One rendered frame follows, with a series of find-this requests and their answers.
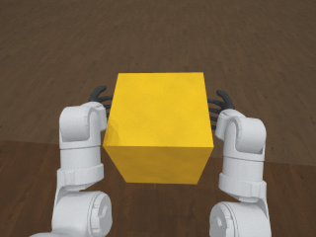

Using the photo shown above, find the robot right hand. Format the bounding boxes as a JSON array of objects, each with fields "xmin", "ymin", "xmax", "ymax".
[{"xmin": 207, "ymin": 90, "xmax": 235, "ymax": 130}]

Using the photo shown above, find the robot left hand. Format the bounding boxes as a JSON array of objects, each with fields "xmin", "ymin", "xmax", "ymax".
[{"xmin": 88, "ymin": 85, "xmax": 114, "ymax": 123}]

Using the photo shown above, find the carton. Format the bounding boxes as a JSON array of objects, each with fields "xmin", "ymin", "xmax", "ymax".
[{"xmin": 103, "ymin": 72, "xmax": 214, "ymax": 185}]

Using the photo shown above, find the right robot upper arm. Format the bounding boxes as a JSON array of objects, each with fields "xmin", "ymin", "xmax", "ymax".
[{"xmin": 209, "ymin": 201, "xmax": 272, "ymax": 237}]

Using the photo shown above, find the left robot upper arm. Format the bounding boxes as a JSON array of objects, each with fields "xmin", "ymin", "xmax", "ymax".
[{"xmin": 30, "ymin": 191, "xmax": 113, "ymax": 237}]

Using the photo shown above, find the robot left forearm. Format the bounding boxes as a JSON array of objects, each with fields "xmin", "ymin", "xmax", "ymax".
[{"xmin": 51, "ymin": 102, "xmax": 108, "ymax": 228}]

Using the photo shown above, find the robot right forearm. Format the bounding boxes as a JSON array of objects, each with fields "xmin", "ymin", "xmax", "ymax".
[{"xmin": 215, "ymin": 109, "xmax": 272, "ymax": 233}]

